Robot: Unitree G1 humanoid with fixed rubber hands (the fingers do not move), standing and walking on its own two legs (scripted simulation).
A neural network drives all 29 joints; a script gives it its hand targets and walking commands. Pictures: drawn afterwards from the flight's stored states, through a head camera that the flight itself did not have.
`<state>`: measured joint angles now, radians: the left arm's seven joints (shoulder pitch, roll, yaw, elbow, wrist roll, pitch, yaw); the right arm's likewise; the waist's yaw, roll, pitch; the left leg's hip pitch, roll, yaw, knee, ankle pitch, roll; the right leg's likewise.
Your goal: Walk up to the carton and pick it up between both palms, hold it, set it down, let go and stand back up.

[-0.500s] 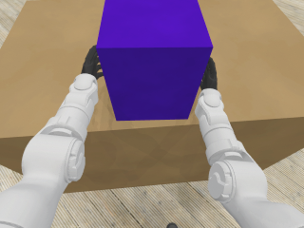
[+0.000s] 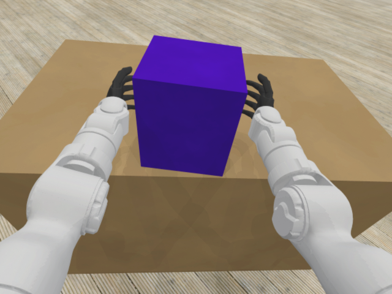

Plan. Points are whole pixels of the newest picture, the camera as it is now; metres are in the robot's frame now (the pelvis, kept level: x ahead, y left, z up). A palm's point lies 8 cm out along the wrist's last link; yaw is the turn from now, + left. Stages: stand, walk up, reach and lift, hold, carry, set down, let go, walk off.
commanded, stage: reach and lift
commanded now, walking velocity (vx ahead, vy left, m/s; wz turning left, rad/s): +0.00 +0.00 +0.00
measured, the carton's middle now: (189, 108) +0.51 -0.04 +0.12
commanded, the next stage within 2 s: none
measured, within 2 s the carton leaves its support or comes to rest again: leaves its support in 0.88 s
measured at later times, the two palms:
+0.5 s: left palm (136, 96) +0.49 +0.09 +0.17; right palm (271, 119) +0.42 -0.20 +0.16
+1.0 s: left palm (133, 97) +0.48 +0.09 +0.18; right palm (269, 128) +0.40 -0.20 +0.15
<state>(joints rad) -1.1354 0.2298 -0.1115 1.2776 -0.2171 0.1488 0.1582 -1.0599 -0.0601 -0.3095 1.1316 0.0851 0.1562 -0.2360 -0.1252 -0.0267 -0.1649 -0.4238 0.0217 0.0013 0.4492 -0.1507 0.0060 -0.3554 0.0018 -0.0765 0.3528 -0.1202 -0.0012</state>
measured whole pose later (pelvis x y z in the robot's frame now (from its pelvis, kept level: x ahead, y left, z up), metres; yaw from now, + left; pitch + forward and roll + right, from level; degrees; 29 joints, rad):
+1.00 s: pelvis +0.04 +0.01 +0.01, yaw -5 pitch -2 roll -1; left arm -0.92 0.01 0.43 0.93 0.35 0.04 0.02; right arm -0.79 0.12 -0.62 0.95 -0.31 -0.28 -0.13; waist -0.09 -0.04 0.00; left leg -0.12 0.03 0.08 0.34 -0.19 0.02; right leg -0.08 -0.01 -0.13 0.22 -0.11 0.00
